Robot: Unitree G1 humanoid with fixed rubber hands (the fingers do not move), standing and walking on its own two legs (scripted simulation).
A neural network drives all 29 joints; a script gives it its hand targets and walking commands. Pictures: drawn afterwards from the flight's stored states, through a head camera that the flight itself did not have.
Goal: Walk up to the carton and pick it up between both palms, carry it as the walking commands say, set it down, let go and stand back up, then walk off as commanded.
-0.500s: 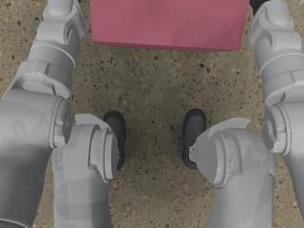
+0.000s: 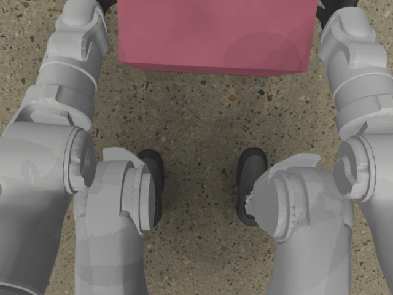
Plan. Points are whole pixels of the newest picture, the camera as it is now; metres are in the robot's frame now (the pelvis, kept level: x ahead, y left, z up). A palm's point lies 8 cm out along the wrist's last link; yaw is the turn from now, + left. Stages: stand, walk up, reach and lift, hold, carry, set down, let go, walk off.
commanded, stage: reach and lift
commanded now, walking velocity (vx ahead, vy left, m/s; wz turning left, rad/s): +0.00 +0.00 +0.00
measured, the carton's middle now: (212, 23) +0.52 -0.01 -0.26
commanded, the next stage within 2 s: none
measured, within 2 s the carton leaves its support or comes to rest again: leaves its support in 0.14 s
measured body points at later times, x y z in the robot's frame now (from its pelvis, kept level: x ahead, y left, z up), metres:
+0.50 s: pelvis -0.01 +0.00 +0.01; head +0.35 +0.00 +0.29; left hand +0.56 +0.18 -0.14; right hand +0.54 -0.19 -0.14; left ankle +0.11 +0.13 -0.32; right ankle +0.12 -0.13 -0.32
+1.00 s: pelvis +0.01 +0.00 +0.05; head +0.34 +0.01 +0.35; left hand +0.55 +0.18 -0.08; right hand +0.54 -0.19 -0.08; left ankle +0.11 +0.13 -0.32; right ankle +0.12 -0.13 -0.32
